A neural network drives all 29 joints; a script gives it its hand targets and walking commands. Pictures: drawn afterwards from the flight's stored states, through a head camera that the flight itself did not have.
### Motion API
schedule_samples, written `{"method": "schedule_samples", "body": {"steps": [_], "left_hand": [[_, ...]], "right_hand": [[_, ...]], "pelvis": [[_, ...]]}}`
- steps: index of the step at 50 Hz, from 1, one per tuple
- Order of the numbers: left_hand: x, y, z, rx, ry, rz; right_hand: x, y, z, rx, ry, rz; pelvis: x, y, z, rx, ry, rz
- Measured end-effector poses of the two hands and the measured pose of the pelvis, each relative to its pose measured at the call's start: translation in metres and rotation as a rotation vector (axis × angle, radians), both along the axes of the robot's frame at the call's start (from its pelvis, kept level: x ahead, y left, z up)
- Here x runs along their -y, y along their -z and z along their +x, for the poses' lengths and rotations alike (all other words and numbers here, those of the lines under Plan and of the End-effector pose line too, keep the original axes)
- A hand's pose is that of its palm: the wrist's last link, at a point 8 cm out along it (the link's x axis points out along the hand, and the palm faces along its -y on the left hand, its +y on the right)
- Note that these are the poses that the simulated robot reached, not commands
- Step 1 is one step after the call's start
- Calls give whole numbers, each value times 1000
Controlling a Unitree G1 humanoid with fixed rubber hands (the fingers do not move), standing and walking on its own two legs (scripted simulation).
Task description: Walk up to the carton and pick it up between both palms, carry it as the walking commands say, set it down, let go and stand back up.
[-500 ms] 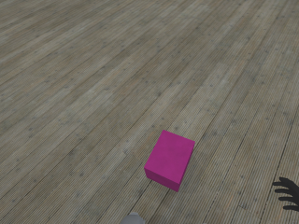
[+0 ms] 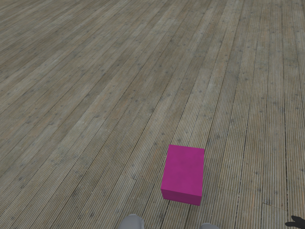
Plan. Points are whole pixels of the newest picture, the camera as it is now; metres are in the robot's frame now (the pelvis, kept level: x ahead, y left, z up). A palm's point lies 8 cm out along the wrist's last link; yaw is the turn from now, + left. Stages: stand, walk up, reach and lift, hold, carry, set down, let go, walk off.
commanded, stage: walk up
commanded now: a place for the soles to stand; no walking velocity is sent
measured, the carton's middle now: (183, 174) +0.53 -0.09 -0.64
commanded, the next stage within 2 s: none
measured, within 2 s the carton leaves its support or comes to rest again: neither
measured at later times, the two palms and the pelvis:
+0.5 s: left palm out of the picture +0.18 +0.42 -0.09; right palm out of the picture +0.04 -0.23 -0.07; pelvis +0.02 +0.12 +0.00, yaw -12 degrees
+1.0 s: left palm (37, 217) +0.21 +0.38 -0.08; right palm out of the picture -0.01 -0.24 -0.08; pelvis +0.02 +0.10 +0.01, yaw -17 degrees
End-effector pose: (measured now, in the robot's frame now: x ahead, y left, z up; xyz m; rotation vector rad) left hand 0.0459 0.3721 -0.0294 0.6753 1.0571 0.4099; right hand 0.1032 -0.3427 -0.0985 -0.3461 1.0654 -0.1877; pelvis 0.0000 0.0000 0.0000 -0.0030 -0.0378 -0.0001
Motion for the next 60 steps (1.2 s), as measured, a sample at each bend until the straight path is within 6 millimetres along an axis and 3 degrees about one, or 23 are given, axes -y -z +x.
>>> {"method": "schedule_samples", "body": {"steps": [5, 9, 14, 21, 28, 34, 40, 45, 53, 60], "left_hand": [[-50, 14, 25, -18, 55, -31], [-79, 37, 59, -1, 93, -73], [-70, 53, 95, -1, 160, -192], [-51, 62, 122, -23, 243, -274], [-53, 64, 144, -21, 279, -314], [-46, 51, 158, -22, 308, -334], [-38, 52, 149, -58, 318, -289], [-25, 52, 145, -75, 309, -294], [7, 47, 170, -28, 339, -326], [22, 40, 184, -14, 357, -339]], "right_hand": [[-41, 0, 3, 45, 55, -23], [-78, 8, -18, 25, 88, -56], [-109, -7, -42, 2, 142, -53], [-102, -17, -62, -3, 207, -109], [-120, -32, -74, 31, 228, -153], [-118, -44, -110, -14, 274, -167], [-94, -35, -128, -49, 304, -153], [-98, -26, -120, -27, 337, -102], [-100, -19, -105, -21, 339, -45], [-93, -24, -87, 8, 337, -43]], "pelvis": [[-52, 9, 4, -27, 45, 22], [-85, 21, 7, -20, 76, 13], [-100, 8, 13, -21, 119, -7], [-112, 6, 17, -21, 181, -14], [-130, 0, 16, -1, 233, -6], [-126, -13, 13, -1, 266, -21], [-109, -7, 12, -11, 295, -17], [-105, -10, 17, -6, 306, 3], [-90, -15, 24, -13, 300, 10], [-90, -22, 24, -11, 305, 21]]}}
